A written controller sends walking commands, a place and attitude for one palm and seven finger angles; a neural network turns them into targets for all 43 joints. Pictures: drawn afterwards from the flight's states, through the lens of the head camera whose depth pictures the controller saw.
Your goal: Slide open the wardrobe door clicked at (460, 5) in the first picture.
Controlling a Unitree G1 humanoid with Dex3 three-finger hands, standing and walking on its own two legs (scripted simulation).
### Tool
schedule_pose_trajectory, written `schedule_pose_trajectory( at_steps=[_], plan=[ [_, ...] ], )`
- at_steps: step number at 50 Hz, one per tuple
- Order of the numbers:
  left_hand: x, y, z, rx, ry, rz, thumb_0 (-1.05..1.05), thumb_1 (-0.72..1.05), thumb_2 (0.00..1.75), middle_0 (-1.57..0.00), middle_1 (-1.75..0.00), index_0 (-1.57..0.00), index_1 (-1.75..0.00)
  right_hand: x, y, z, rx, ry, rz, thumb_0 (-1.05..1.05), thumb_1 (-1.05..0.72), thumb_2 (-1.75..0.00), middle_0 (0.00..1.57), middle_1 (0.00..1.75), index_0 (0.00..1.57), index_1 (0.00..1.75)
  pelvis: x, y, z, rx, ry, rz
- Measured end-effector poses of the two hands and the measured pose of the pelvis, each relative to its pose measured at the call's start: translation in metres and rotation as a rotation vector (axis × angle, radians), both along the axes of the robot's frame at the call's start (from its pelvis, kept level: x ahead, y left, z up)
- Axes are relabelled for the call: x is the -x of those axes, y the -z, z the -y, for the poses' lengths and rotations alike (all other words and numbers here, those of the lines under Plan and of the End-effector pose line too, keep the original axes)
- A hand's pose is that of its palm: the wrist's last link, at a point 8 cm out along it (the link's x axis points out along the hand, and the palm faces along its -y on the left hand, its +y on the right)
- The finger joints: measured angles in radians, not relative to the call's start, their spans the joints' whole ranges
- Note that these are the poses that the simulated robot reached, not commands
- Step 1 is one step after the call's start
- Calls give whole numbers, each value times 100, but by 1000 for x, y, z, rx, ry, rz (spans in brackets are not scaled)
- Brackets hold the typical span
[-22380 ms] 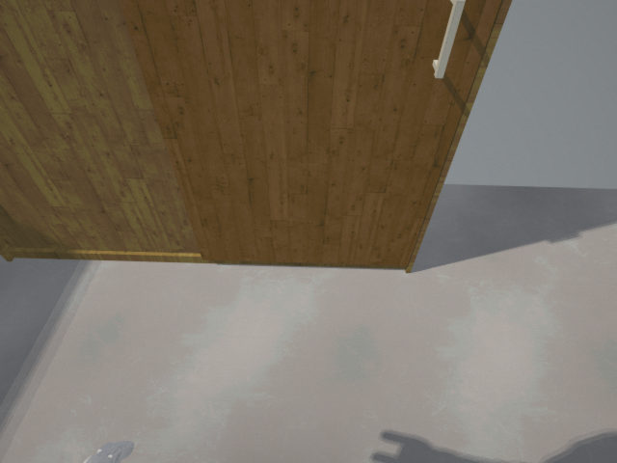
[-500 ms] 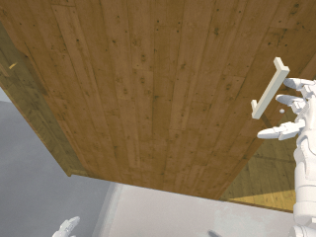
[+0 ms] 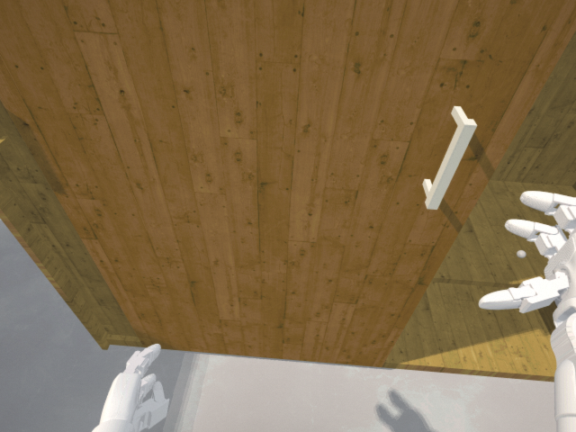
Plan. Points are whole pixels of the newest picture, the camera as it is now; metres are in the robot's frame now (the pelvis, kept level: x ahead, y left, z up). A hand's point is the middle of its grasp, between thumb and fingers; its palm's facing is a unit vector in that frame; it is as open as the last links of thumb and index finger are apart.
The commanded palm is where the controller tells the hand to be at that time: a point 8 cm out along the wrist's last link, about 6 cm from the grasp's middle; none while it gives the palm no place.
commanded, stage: slip the hand off the handle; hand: right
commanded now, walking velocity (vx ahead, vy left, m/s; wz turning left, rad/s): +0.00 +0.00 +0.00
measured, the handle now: (444, 160) +0.48 -0.24 +0.16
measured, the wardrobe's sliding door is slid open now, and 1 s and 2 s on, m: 0.65 0.65 0.65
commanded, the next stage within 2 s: draw the hand back to the body in 0.02 s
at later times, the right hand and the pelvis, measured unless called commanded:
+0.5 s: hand (539, 275) +0.26 -0.27 +0.17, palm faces +0.10 +0.99 +0.00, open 14.7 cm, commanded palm +0.22 -0.31 +0.17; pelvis +0.01 -0.01 +0.00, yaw +1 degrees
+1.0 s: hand (567, 314) +0.21 -0.28 +0.16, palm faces +0.45 +0.84 -0.29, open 12.2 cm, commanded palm +0.17 -0.31 +0.18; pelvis +0.00 -0.02 +0.01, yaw +0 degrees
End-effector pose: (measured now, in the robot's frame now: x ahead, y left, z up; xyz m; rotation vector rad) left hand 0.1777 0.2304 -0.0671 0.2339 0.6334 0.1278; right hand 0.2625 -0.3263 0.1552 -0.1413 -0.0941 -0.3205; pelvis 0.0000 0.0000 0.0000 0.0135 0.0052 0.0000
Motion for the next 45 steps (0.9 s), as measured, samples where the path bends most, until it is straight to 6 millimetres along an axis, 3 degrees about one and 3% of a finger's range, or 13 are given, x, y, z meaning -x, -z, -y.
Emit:
schedule_pose_trajectory(
  at_steps=[8,15,20,30,33,38,45],
  plan=[
    [1,-1,8,2,26,14,1,90,90,-20,-30,-20,-30,11,-2,2,6,7,23,-2,55,-20,25,115,25,116,3,0,-1,-3,6,11],
    [12,-1,6,4,-14,22,1,90,90,-21,-30,-20,-30,0,-4,0,-115,-233,-40,-2,55,-20,25,115,25,115,0,-3,3,-6,3,33],
    [12,-9,7,30,-23,81,2,90,90,-20,-30,-20,-30,9,-16,-5,-96,-284,-22,-2,55,-20,25,115,25,115,-4,-4,8,-2,-14,36],
    [-4,-20,18,21,42,120,2,90,90,-20,-30,-20,-30,53,2,-3,-117,-178,-61,-2,55,-20,25,115,25,115,-3,-4,12,-5,-1,54],
    [-10,-23,25,17,68,139,2,90,90,-20,-30,-20,-30,62,-5,-10,-90,-191,-28,-2,52,-21,25,113,25,114,-1,-5,12,-6,6,64],
    [-15,-25,34,12,111,134,1,90,90,-20,-30,-20,-30,76,-22,-5,100,5,37,-2,42,-26,25,107,25,107,3,-7,12,-9,5,73],
    [-6,-11,37,16,110,38,1,90,90,-21,-30,-20,-30,91,-15,-7,166,124,17,-1,20,-37,24,94,24,95,2,-10,14,-2,-4,82]
  ],
)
